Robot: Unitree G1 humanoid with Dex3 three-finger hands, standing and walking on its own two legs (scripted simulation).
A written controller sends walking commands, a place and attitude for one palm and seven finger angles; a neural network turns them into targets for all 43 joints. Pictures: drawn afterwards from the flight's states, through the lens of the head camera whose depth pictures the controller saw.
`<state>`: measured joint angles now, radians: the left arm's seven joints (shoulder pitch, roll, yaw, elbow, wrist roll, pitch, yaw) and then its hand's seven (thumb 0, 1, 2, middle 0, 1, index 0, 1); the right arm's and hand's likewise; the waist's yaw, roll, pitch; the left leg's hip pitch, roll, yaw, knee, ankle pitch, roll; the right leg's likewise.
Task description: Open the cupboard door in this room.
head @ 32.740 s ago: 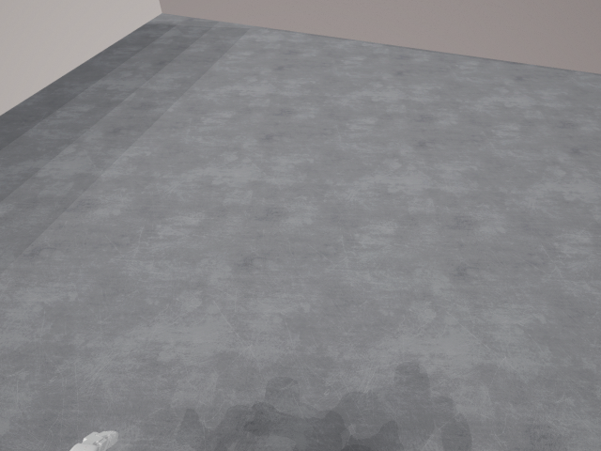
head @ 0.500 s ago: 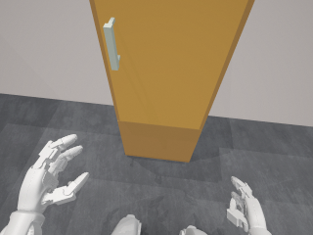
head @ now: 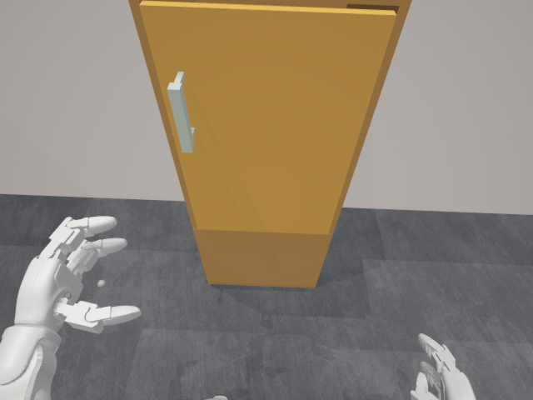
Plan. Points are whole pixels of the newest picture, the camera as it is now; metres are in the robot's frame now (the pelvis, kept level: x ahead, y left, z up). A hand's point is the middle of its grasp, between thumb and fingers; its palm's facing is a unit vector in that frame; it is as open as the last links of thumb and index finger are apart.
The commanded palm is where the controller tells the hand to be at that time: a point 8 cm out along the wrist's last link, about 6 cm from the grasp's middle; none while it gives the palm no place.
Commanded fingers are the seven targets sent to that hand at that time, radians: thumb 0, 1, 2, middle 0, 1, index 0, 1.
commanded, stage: raise the hand with hooked fingers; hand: left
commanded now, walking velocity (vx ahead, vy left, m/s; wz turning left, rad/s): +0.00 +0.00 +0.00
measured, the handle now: (184, 113) +0.56 +0.19 +0.11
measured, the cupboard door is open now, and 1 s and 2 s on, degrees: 0 0 0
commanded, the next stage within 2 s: move the hooked fingers beside the handle in 1.00 s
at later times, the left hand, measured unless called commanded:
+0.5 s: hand (60, 226) +0.30 +0.28 +0.13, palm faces +0.06 -1.00 -0.04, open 13.9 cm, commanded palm +0.26 +0.33 +0.14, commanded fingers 0.00 -0.50 0.30 -0.30 -1.20 -0.30 -1.20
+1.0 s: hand (74, 225) +0.30 +0.26 +0.13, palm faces +0.06 -1.00 -0.02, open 14.0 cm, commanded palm +0.26 +0.31 +0.14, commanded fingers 0.00 -0.50 0.30 -0.30 -1.20 -0.30 -1.20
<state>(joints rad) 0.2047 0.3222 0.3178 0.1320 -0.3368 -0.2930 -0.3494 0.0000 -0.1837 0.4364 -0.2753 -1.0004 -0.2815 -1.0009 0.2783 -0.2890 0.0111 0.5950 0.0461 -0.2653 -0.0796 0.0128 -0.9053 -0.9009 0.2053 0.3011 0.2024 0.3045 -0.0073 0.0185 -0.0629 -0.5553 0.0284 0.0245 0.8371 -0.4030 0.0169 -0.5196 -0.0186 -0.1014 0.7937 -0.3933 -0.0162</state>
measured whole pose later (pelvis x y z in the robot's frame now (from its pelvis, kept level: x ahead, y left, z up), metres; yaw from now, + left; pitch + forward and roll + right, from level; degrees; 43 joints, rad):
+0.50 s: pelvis +0.00 +0.00 +0.02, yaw +0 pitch +3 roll -1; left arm -0.10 0.43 0.43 0.35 -0.34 -0.11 -0.46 -0.01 -0.50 0.30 -0.30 -1.20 -0.30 -1.20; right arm 0.26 -0.27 0.07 0.60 0.05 -0.22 -0.10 0.01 -0.90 -0.90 0.21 0.30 0.21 0.31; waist 0.02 0.03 -0.04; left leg -0.40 0.02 0.03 0.69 -0.34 0.02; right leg -0.36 -0.02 -0.10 0.64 -0.33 -0.01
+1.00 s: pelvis +0.00 -0.01 +0.02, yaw -1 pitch +2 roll -1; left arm -0.11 0.42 0.44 0.39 -0.33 -0.12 -0.46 -0.01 -0.50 0.30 -0.30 -1.20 -0.30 -1.20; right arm 0.27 -0.28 0.06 0.60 0.06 -0.21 -0.10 0.01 -0.90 -0.90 0.21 0.30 0.20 0.30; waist 0.01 0.03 -0.03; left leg -0.37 0.03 0.04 0.65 -0.32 0.01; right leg -0.35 -0.01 -0.09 0.62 -0.32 -0.02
